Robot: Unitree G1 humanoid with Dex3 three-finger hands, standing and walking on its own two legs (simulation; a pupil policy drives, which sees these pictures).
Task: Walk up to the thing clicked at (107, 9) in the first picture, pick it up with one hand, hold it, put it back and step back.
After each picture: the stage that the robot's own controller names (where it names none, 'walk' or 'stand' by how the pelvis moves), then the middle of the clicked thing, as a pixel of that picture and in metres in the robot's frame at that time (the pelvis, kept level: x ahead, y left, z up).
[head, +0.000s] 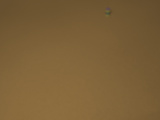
stand; (107, 12) +2.23 -0.34 -0.72
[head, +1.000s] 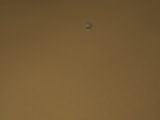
walk; (87, 26) +2.13 +0.13 -0.69
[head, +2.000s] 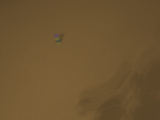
walk; (57, 39) +1.46 +0.42 -0.71
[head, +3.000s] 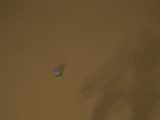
walk; (57, 72) +0.98 +0.39 -0.72
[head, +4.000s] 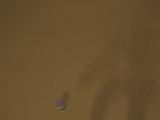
walk; (60, 105) +0.64 +0.32 -0.71
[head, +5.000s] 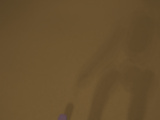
walk; out of the picture +0.45 +0.26 -0.71
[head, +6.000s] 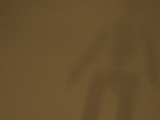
stand; out of the picture +0.35 +0.22 -0.72
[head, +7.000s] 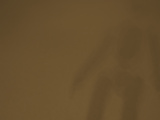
stand; out of the picture +0.36 +0.23 -0.72
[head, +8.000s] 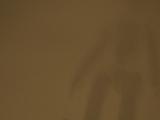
stand; out of the picture +0.37 +0.25 -0.72
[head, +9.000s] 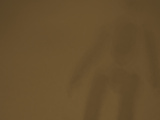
stand; out of the picture +0.36 +0.25 -0.73
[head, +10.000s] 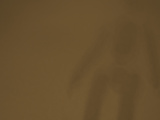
stand; out of the picture +0.36 +0.26 -0.73
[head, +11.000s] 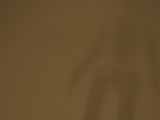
stand; out of the picture +0.35 +0.26 -0.73
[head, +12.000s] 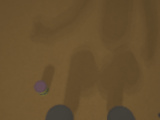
go down; (42, 88) +0.41 +0.25 -0.48
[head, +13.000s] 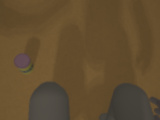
go down; (24, 64) +0.44 +0.29 -0.31
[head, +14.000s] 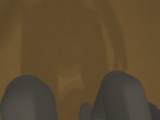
close in; out of the picture +0.41 +0.32 -0.24
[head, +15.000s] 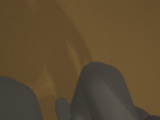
close; out of the picture +0.40 +0.34 -0.22
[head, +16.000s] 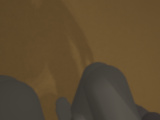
lift; out of the picture +0.39 +0.34 -0.22
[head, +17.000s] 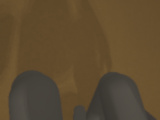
lift; out of the picture +0.31 +0.31 -0.19
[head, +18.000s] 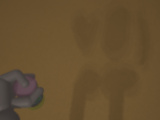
lift; (30, 93) +0.32 +0.20 +0.00
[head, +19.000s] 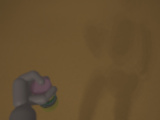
hold; (45, 95) +0.33 +0.16 +0.00
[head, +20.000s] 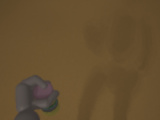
hold; (47, 99) +0.32 +0.16 -0.03
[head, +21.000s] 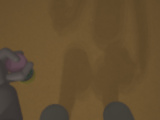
crouch; (22, 69) +0.40 +0.23 -0.10
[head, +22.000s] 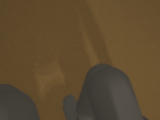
lower; out of the picture +0.41 +0.33 -0.23
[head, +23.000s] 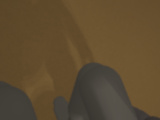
lower; out of the picture +0.39 +0.35 -0.22
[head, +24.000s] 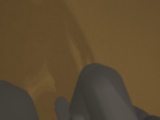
lower; out of the picture +0.40 +0.34 -0.22
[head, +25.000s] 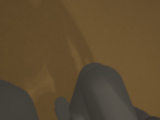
lower; out of the picture +0.40 +0.34 -0.22
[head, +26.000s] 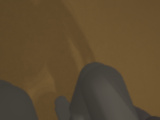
loosen; out of the picture +0.40 +0.35 -0.22
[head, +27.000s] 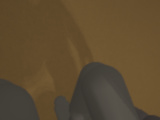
withdraw; out of the picture +0.39 +0.33 -0.22
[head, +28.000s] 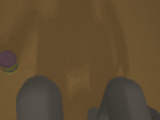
stand; (8, 63) +0.41 +0.30 -0.28
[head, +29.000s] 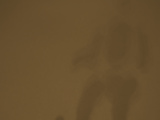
stand; out of the picture +0.36 +0.23 -0.64
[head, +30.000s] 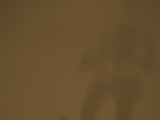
stand; out of the picture +0.38 +0.23 -0.67
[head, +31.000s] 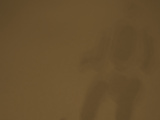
stand; out of the picture +0.37 +0.23 -0.67
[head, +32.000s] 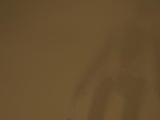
stand; out of the picture +0.40 +0.23 -0.72
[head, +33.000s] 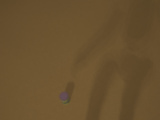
walk; (64, 98) +0.51 +0.22 -0.70
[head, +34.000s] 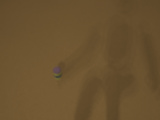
walk; (57, 73) +0.82 +0.19 -0.71
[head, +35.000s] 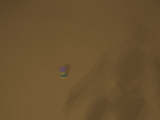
stand; (63, 72) +0.98 +0.25 -0.70
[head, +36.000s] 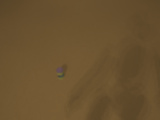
stand; (60, 73) +0.99 +0.28 -0.72
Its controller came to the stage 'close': yes
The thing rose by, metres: 0.70
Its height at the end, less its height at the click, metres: +0.00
